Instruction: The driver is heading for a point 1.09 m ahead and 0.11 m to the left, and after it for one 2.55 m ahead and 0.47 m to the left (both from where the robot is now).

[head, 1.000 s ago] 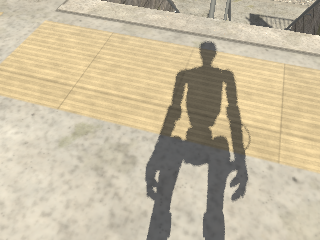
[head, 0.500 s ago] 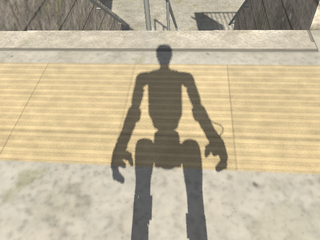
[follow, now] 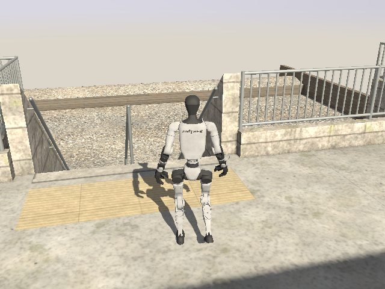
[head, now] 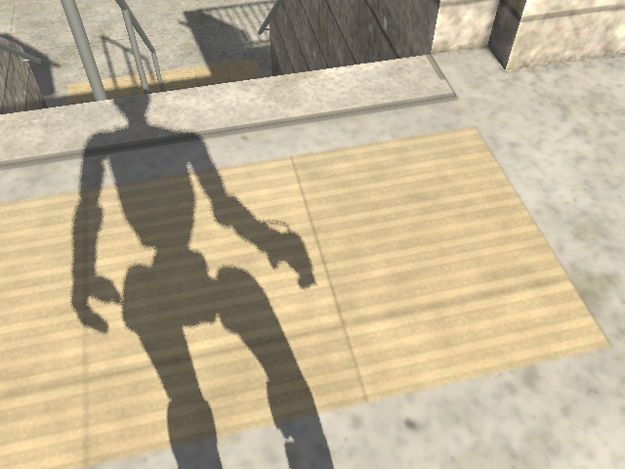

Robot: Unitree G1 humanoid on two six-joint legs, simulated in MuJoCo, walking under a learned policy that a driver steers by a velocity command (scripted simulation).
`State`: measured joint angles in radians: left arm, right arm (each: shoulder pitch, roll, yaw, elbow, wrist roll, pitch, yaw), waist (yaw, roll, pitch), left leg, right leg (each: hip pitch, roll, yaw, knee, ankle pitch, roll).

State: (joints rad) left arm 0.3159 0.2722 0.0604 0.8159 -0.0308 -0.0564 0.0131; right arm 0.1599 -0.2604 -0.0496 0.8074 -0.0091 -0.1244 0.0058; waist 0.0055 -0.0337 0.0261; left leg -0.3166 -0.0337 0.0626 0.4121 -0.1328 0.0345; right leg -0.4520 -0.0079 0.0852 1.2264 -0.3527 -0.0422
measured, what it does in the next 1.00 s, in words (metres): walks ahead: right foot, then left foot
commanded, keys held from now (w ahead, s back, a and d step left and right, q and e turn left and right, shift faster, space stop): w+e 0.08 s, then w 0.24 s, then w+q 0.66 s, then q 0.02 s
